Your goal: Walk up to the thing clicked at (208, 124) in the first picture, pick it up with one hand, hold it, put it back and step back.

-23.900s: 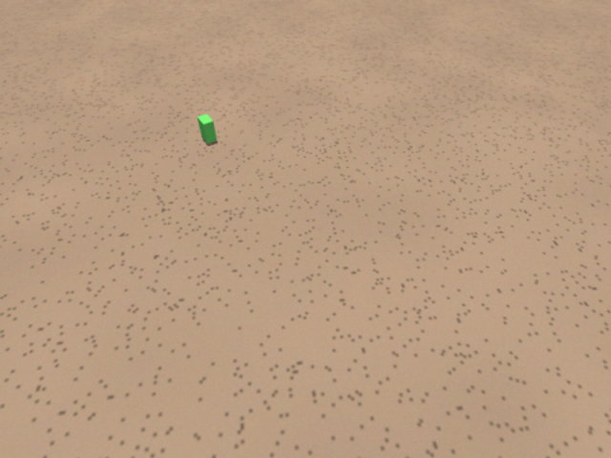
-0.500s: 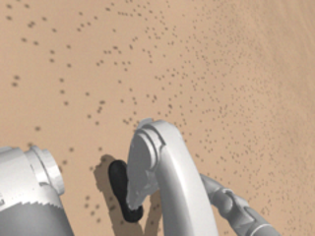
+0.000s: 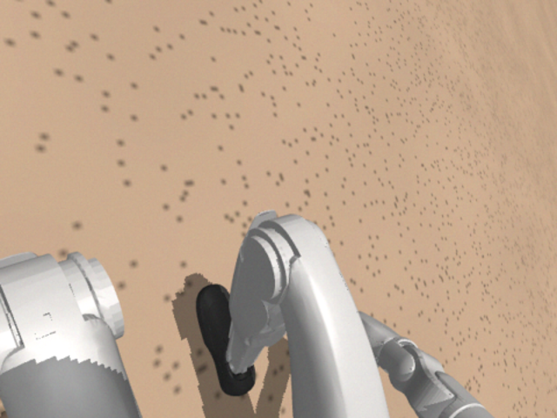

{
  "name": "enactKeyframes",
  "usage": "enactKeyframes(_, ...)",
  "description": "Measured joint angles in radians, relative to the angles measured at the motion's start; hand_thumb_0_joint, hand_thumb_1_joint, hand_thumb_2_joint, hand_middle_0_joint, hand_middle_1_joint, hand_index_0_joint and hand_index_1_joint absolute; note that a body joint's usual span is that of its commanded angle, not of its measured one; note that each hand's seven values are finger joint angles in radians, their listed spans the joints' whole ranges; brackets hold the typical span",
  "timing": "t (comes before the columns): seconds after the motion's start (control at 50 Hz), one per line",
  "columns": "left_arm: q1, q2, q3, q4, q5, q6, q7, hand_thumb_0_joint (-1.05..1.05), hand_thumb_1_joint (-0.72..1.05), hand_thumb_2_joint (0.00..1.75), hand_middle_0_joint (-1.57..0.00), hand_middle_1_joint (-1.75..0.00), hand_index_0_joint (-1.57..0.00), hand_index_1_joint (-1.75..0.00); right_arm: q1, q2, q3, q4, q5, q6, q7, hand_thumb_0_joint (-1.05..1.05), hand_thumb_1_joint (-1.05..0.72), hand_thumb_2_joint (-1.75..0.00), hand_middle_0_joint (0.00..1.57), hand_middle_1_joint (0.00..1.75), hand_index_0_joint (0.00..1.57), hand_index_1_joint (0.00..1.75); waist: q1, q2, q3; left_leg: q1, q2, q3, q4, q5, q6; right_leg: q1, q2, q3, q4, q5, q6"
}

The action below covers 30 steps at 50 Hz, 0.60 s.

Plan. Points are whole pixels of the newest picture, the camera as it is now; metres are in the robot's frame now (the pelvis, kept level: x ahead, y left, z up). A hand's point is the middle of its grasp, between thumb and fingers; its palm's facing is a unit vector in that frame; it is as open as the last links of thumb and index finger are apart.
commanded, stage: withdraw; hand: left
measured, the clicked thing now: out of the picture +0.44 +0.34 -0.22
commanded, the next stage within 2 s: open in 0.14 s
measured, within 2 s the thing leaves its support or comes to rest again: neither
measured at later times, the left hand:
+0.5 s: hand out of the picture +0.37 +0.42 -0.11, palm faces +0.57 -0.82 -0.01, open 17.4 cm
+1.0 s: hand out of the picture +0.38 +0.40 -0.14, palm faces +0.62 -0.78 -0.02, open 17.5 cm
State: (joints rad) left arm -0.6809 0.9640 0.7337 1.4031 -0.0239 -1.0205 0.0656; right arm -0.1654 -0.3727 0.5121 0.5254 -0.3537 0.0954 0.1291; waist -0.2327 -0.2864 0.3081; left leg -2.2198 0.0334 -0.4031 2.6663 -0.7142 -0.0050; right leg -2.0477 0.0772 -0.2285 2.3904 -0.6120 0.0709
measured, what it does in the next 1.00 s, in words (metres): stands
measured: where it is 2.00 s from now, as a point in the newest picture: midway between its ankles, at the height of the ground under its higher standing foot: (160, 398)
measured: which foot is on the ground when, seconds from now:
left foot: down 0.00-1.00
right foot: down 0.00-1.00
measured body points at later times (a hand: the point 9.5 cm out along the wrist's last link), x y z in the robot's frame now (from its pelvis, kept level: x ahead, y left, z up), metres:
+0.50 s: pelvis +0.01 +0.00 +0.01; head +0.20 +0.19 +0.37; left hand +0.33 +0.46 -0.11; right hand +0.24 -0.22 -0.04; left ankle +0.08 +0.12 -0.25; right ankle +0.15 -0.13 -0.25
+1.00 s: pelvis +0.01 -0.01 +0.00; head +0.23 +0.16 +0.35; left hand +0.34 +0.44 -0.13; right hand +0.20 -0.26 -0.06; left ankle +0.08 +0.12 -0.25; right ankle +0.15 -0.13 -0.25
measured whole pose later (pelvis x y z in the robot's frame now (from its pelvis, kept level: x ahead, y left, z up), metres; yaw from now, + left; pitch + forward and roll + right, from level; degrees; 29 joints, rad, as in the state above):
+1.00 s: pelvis +0.01 -0.01 +0.00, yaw +3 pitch +18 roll -14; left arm -0.62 0.85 0.81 1.29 -0.14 -0.89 -0.18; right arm -0.11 -0.37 0.39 0.59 -0.27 0.05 0.10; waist -0.19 -0.21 0.24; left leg -2.26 0.03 -0.33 2.63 -0.71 -0.03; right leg -2.13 0.05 -0.17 2.43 -0.64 0.07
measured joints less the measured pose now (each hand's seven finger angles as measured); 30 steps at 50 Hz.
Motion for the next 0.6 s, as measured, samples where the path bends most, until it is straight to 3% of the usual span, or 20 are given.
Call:
enactKeyframes(0.08,0.035,0.006,0.008,-0.086,-0.033,0.068,-0.065,-0.01,-0.48,0.13,-0.12,-0.15,-0.14,-0.13,0.039,-0.001,-0.045,0.009,0.031,0.005,-0.004,0.0,-0.87,-0.89,0.21,0.3,0.21,0.3,0.019,0.034,-0.041,-0.014,-0.001,0.019,-0.016,0.005,0.004,-0.012,-0.009,0.01,-0.004,-0.006,-0.005)
enactKeyframes(0.2,0.096,-0.051,-0.042,-0.179,-0.128,0.17,-0.186,-0.01,-0.47,0.12,-0.12,-0.15,-0.15,-0.12,0.085,-0.007,-0.12,0.036,0.1,-0.01,-0.014,0.0,-0.87,-0.89,0.21,0.3,0.21,0.3,0.062,0.092,-0.118,-0.044,0.003,0.07,-0.048,0.019,0.026,-0.038,-0.023,0.042,-0.012,-0.015,-0.009)
enactKeyframes(0.24,0.101,-0.084,-0.065,-0.194,-0.145,0.193,-0.216,-0.01,-0.47,0.1,-0.12,-0.15,-0.15,-0.12,0.091,-0.003,-0.141,0.049,0.118,-0.018,-0.017,0.0,-0.87,-0.88,0.21,0.3,0.21,0.3,0.077,0.102,-0.139,-0.049,0.005,0.087,-0.057,0.022,0.031,-0.045,-0.028,0.053,-0.013,-0.019,-0.015)
enactKeyframes(0.3,0.103,-0.122,-0.084,-0.193,-0.144,0.213,-0.245,-0.01,-0.48,0.08,-0.12,-0.14,-0.15,-0.1,0.088,0.006,-0.16,0.057,0.135,-0.025,-0.021,0.0,-0.86,-0.88,0.21,0.3,0.21,0.3,0.09,0.108,-0.159,-0.05,0.006,0.103,-0.067,0.024,0.034,-0.05,-0.033,0.064,-0.012,-0.024,-0.023)
enactKeyframes(0.4,0.092,-0.158,-0.067,-0.178,-0.13,0.2,-0.265,-0.01,-0.54,0.04,-0.12,-0.09,-0.15,-0.06,0.07,0.025,-0.168,0.048,0.138,-0.04,-0.025,0.0,-0.83,-0.84,0.23,0.28,0.22,0.29,0.089,0.101,-0.172,-0.049,0.003,0.113,-0.068,0.019,0.028,-0.055,-0.038,0.072,-0.001,-0.035,-0.031)
enactKeyframes(0.5,0.079,-0.155,-0.042,-0.175,-0.109,0.181,-0.269,-0.01,-0.58,0.02,-0.12,-0.05,-0.14,-0.02,0.048,0.038,-0.169,0.038,0.126,-0.049,-0.029,0.0,-0.83,-0.82,0.24,0.27,0.23,0.28,0.079,0.095,-0.166,-0.049,-0.001,0.112,-0.062,0.009,0.017,-0.061,-0.042,0.074,0.012,-0.045,-0.029)
enactKeyframes(0.6,0.067,-0.146,-0.024,-0.175,-0.122,0.177,-0.283,-0.01,-0.6,0.01,-0.11,-0.03,-0.13,-0.01,0.042,0.035,-0.167,0.043,0.118,-0.052,-0.03,0.0,-0.84,-0.84,0.23,0.28,0.22,0.29,0.074,0.1,-0.149,-0.053,-0.005,0.11,-0.057,0.002,0.008,-0.07,-0.045,0.075,0.021,-0.052,-0.022)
